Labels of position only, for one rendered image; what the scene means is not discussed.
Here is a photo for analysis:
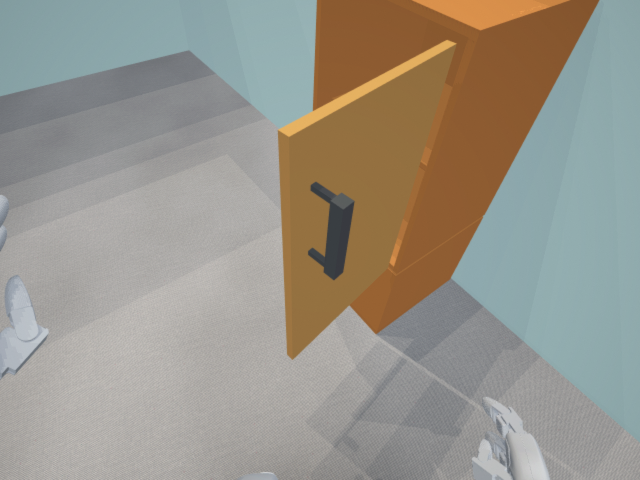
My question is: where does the right robot hand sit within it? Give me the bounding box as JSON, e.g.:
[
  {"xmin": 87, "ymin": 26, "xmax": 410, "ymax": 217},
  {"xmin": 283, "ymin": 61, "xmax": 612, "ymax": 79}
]
[{"xmin": 472, "ymin": 397, "xmax": 550, "ymax": 480}]

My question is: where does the cupboard door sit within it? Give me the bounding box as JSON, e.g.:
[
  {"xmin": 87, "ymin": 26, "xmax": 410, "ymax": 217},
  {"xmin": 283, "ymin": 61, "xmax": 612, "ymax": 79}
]
[{"xmin": 278, "ymin": 40, "xmax": 457, "ymax": 360}]

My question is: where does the handle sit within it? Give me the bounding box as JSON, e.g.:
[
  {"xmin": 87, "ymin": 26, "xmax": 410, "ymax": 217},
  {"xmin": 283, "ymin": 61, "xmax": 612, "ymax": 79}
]
[{"xmin": 308, "ymin": 182, "xmax": 355, "ymax": 280}]

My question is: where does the left robot hand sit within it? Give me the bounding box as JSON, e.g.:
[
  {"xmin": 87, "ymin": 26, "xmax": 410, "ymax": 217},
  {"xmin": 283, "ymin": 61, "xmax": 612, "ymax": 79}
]
[{"xmin": 0, "ymin": 195, "xmax": 49, "ymax": 380}]

